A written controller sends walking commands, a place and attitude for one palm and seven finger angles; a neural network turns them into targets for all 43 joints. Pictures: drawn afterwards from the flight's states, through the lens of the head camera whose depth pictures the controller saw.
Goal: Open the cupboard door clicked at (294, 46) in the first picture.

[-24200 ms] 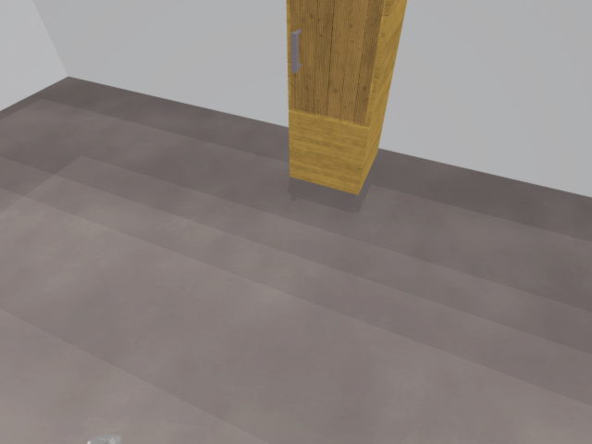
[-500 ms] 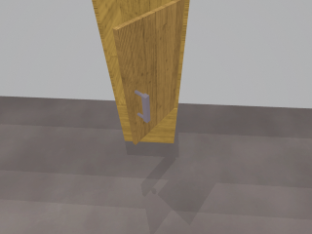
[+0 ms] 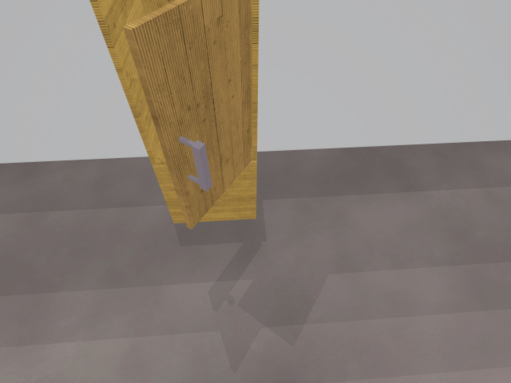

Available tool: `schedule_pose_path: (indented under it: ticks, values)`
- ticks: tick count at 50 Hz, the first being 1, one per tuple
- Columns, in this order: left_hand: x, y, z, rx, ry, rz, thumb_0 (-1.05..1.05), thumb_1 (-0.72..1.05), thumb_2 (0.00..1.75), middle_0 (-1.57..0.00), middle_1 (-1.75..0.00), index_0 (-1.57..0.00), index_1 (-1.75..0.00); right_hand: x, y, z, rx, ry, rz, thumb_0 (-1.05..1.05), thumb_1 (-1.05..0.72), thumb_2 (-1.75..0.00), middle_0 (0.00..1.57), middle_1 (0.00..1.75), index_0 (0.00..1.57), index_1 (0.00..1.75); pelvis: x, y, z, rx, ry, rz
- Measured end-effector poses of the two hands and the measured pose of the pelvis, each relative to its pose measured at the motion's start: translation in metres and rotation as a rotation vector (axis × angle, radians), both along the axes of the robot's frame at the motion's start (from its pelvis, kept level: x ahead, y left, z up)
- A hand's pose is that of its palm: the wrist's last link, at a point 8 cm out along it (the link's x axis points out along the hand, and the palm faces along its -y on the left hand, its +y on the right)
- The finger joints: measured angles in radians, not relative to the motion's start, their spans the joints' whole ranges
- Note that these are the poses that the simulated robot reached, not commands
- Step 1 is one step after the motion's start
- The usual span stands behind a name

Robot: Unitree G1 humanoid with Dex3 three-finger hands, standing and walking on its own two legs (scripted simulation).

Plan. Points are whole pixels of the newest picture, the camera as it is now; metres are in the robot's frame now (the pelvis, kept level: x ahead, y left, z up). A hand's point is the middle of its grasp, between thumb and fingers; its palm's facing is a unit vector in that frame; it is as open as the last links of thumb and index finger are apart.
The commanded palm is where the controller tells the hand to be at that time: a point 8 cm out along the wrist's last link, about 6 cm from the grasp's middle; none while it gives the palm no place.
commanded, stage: walk to a spot facing it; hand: left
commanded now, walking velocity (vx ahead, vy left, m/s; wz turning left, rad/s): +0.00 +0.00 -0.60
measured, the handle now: (195, 164) +0.58 +0.19 -0.07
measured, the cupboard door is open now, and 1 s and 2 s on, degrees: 54 54 54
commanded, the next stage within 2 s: none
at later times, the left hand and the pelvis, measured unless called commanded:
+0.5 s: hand out of the picture +0.11 +0.16 -0.17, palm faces -0.23 -0.94 -0.25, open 7.4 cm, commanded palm none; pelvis +0.00 -0.02 +0.00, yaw -18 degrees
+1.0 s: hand (225, 362) +0.18 +0.07 -0.17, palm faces -0.53 -0.81 -0.23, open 7.4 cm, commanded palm none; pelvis +0.01 -0.06 +0.00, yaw -35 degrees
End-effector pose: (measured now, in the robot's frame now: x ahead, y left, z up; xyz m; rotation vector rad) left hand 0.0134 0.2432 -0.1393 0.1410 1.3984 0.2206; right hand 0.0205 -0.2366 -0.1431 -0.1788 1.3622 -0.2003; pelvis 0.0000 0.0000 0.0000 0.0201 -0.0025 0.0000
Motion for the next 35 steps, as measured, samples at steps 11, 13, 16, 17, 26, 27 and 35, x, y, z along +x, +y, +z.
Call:
schedule_pose_path:
  ticks: [11, 13, 16, 17, 26, 27, 35]
  values:
    - [0.064, -0.012, 0.016, 0.091, -0.130, -0.155, 0.00, 0.90, 0.90, -0.20, -0.30, -0.20, -0.30, -0.010, -0.044, -0.015, 0.015, -0.022, -0.091, 0.00, -0.91, -0.89, 0.20, 0.30, 0.20, 0.30, -0.009, -0.028, -0.007, 0.006, 0.002, -0.111]
    - [0.066, -0.017, 0.019, 0.093, -0.118, -0.180, 0.00, 0.90, 0.90, -0.20, -0.30, -0.20, -0.30, -0.002, -0.051, -0.007, 0.003, -0.059, -0.114, 0.01, -0.91, -0.89, 0.20, 0.30, 0.20, 0.30, -0.009, -0.030, -0.002, 0.011, 0.004, -0.142]
    - [0.071, -0.024, 0.022, 0.081, -0.096, -0.226, 0.00, 0.90, 0.90, -0.20, -0.30, -0.20, -0.30, 0.013, -0.058, 0.007, -0.013, -0.136, -0.152, 0.01, -0.91, -0.89, 0.20, 0.30, 0.20, 0.30, -0.007, -0.031, 0.004, 0.024, 0.010, -0.194]
    - [0.072, -0.026, 0.022, 0.074, -0.090, -0.241, 0.00, 0.90, 0.90, -0.20, -0.30, -0.20, -0.30, 0.017, -0.059, 0.011, -0.017, -0.162, -0.163, 0.01, -0.91, -0.89, 0.20, 0.30, 0.20, 0.30, -0.006, -0.031, 0.006, 0.026, 0.012, -0.211]
    - [0.112, -0.033, 0.001, 0.005, -0.107, -0.347, 0.01, 0.90, 0.90, -0.21, -0.30, -0.20, -0.30, 0.021, -0.056, 0.022, -0.088, -0.278, -0.216, 0.00, -0.91, -0.89, 0.20, 0.30, 0.20, 0.30, -0.001, -0.020, -0.005, -0.012, 0.038, -0.314]
    - [0.119, -0.036, 0.001, 0.001, -0.119, -0.362, 0.01, 0.90, 0.90, -0.20, -0.30, -0.20, -0.30, 0.014, -0.055, 0.022, -0.089, -0.259, -0.213, 0.00, -0.91, -0.89, 0.20, 0.30, 0.20, 0.30, -0.002, -0.022, -0.004, -0.006, 0.033, -0.325]
    - [0.167, -0.077, 0.012, 0.000, -0.209, -0.493, 0.01, 0.90, 0.90, -0.20, -0.30, -0.20, -0.30, -0.056, -0.066, 0.003, -0.046, -0.118, -0.311, 0.00, -0.91, -0.89, 0.21, 0.30, 0.20, 0.30, -0.005, -0.047, -0.008, -0.018, 0.027, -0.412]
